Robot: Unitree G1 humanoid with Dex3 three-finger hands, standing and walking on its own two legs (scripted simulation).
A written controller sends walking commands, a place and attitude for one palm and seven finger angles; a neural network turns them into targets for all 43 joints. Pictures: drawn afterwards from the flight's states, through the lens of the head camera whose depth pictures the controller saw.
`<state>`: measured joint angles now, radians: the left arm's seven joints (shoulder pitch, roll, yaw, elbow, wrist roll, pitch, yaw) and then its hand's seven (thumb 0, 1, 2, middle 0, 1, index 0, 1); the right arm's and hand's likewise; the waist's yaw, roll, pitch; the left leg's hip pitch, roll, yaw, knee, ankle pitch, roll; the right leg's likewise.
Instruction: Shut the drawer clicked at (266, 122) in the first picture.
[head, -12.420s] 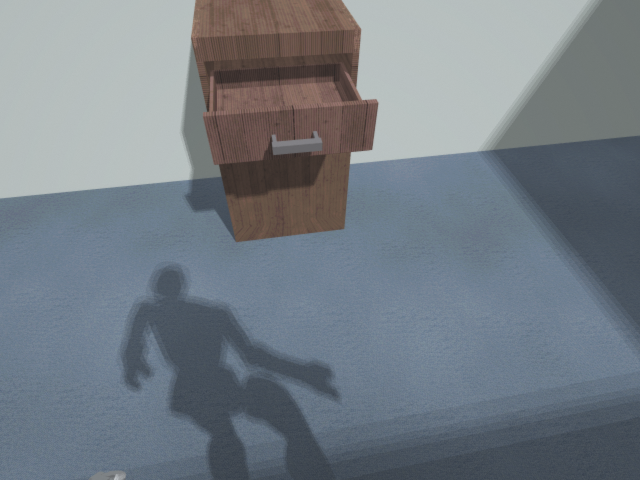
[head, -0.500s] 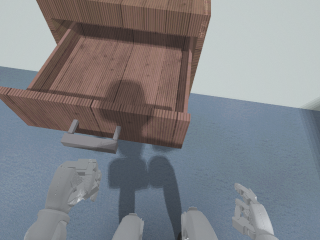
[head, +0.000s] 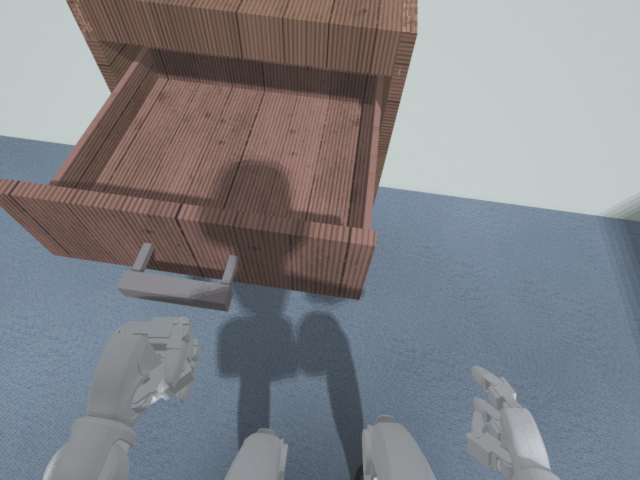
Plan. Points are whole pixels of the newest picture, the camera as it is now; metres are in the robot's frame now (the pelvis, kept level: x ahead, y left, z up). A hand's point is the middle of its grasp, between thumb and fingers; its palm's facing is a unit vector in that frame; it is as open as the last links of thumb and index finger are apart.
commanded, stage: push the drawer shut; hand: left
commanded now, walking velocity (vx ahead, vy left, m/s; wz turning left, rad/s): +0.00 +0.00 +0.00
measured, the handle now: (182, 274) +0.35 +0.18 +0.04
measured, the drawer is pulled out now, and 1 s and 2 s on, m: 0.29 0.21 0.08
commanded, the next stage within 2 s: none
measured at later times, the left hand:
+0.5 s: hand (195, 333) +0.28 +0.15 +0.04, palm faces -0.14 -0.99 -0.06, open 3.0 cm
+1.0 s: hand (208, 280) +0.34 +0.15 +0.04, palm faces -0.15 -0.99 -0.04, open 2.9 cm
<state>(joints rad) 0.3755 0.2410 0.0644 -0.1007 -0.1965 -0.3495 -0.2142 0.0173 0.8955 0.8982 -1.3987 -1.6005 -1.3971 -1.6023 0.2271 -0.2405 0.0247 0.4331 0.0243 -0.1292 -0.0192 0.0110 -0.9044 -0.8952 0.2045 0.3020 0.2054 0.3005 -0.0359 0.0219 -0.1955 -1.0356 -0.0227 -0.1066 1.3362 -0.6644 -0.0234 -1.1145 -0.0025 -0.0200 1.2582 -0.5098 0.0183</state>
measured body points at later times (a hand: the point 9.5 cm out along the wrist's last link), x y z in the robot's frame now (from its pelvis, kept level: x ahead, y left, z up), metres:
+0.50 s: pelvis -0.01 +0.01 +0.00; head +0.09 +0.02 +0.44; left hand +0.28 +0.21 +0.04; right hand +0.17 -0.23 -0.08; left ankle -0.01 +0.13 -0.62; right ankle +0.05 -0.13 -0.62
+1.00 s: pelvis -0.02 +0.01 +0.01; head +0.08 +0.03 +0.44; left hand +0.34 +0.21 +0.04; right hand +0.13 -0.24 -0.09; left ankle -0.01 +0.13 -0.62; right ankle +0.05 -0.13 -0.62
